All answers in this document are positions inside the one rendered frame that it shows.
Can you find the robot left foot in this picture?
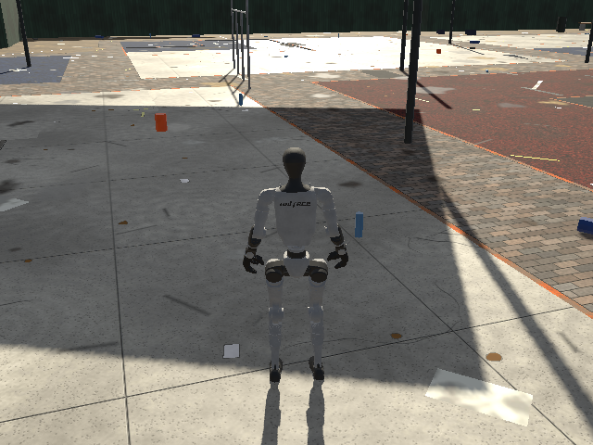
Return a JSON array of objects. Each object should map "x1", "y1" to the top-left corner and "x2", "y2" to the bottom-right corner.
[{"x1": 270, "y1": 358, "x2": 283, "y2": 383}]

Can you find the robot right forearm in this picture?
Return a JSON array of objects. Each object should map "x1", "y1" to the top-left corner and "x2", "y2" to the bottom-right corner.
[{"x1": 330, "y1": 224, "x2": 347, "y2": 255}]

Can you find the robot left hand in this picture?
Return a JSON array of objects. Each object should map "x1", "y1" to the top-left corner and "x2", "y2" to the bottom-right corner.
[{"x1": 243, "y1": 255, "x2": 264, "y2": 273}]

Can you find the robot left thigh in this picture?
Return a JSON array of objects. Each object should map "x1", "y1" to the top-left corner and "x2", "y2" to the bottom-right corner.
[{"x1": 265, "y1": 259, "x2": 284, "y2": 324}]

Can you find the robot left forearm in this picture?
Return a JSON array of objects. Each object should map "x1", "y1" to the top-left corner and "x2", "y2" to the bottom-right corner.
[{"x1": 245, "y1": 225, "x2": 261, "y2": 259}]

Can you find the robot right hand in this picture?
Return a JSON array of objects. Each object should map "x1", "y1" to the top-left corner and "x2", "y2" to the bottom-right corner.
[{"x1": 327, "y1": 251, "x2": 349, "y2": 269}]

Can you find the robot left upper arm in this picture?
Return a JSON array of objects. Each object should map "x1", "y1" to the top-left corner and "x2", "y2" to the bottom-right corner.
[{"x1": 252, "y1": 188, "x2": 276, "y2": 239}]

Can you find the robot right upper arm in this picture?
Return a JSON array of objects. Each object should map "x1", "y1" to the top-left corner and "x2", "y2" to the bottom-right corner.
[{"x1": 314, "y1": 187, "x2": 340, "y2": 237}]

